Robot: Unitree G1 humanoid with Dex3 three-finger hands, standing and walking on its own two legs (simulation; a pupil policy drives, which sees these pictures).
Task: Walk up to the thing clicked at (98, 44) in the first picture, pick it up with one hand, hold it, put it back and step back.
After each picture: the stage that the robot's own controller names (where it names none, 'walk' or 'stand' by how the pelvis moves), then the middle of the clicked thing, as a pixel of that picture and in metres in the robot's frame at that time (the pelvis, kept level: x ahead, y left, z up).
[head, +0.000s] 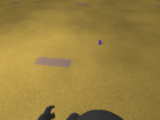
stand; (99, 42) +1.77 -0.13 -0.72
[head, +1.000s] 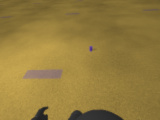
walk; (90, 48) +1.63 +0.18 -0.70
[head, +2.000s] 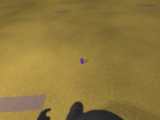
walk; (81, 61) +1.09 +0.29 -0.72
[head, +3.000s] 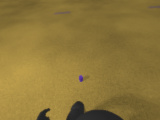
walk; (80, 78) +0.68 +0.23 -0.72
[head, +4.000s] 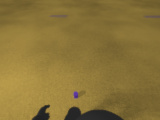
walk; (75, 95) +0.43 +0.21 -0.71
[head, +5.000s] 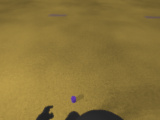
stand; (73, 99) +0.36 +0.21 -0.72
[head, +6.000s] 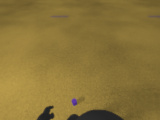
stand; (74, 102) +0.33 +0.21 -0.72
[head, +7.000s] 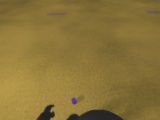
stand; (74, 101) +0.32 +0.21 -0.73
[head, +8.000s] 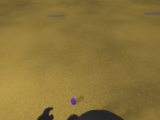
stand; (73, 101) +0.32 +0.23 -0.73
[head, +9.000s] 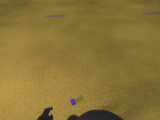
stand; (73, 102) +0.32 +0.23 -0.73
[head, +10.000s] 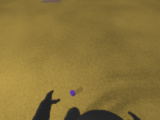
go down; (72, 93) +0.34 +0.22 -0.70
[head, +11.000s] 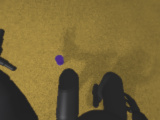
go down; (59, 60) +0.41 +0.24 -0.29
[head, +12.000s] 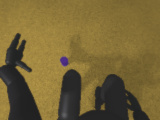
close in; (64, 61) +0.42 +0.23 -0.30
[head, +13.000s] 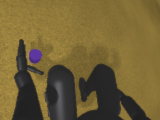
close in; (35, 57) +0.40 +0.26 -0.22
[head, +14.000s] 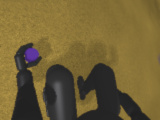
close; (31, 56) +0.39 +0.27 -0.22
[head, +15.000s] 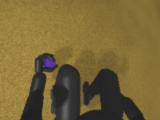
lift; (49, 62) +0.34 +0.25 -0.18
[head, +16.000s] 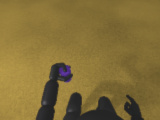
lift; (66, 74) +0.31 +0.19 +0.01
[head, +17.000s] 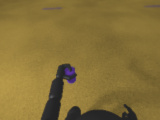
hold; (70, 75) +0.33 +0.16 +0.00
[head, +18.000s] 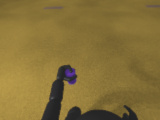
hold; (71, 76) +0.32 +0.16 -0.01
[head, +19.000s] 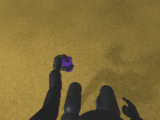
crouch; (67, 64) +0.38 +0.19 -0.08
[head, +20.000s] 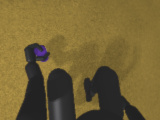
lower; (42, 54) +0.42 +0.25 -0.21
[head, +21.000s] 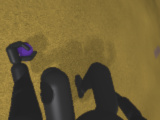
lower; (26, 53) +0.42 +0.27 -0.23
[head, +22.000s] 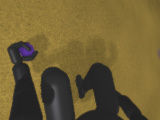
lower; (27, 53) +0.42 +0.27 -0.23
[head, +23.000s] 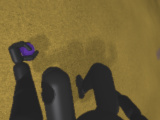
lower; (28, 52) +0.42 +0.27 -0.23
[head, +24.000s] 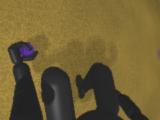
loosen; (27, 53) +0.41 +0.27 -0.23
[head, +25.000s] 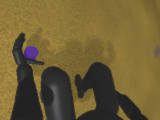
withdraw; (30, 54) +0.41 +0.25 -0.23
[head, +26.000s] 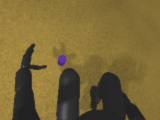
stand; (61, 60) +0.41 +0.22 -0.27
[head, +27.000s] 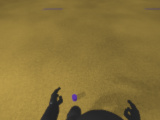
stand; (74, 97) +0.35 +0.17 -0.64
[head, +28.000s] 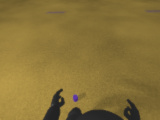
stand; (75, 98) +0.36 +0.18 -0.66
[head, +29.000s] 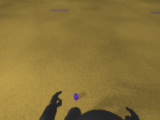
stand; (76, 96) +0.36 +0.18 -0.68
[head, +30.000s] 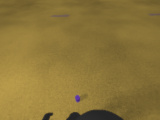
walk; (77, 98) +0.37 +0.18 -0.72
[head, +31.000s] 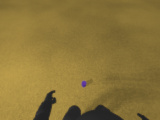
walk; (83, 84) +0.47 +0.08 -0.70
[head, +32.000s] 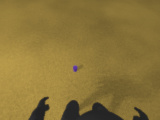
walk; (75, 68) +0.67 +0.21 -0.71
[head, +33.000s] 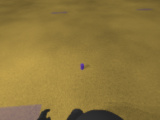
stand; (82, 66) +0.95 +0.23 -0.70
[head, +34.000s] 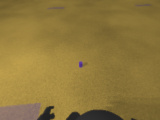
stand; (80, 64) +0.95 +0.23 -0.72
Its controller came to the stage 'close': yes
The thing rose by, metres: 0.71
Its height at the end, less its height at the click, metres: +0.00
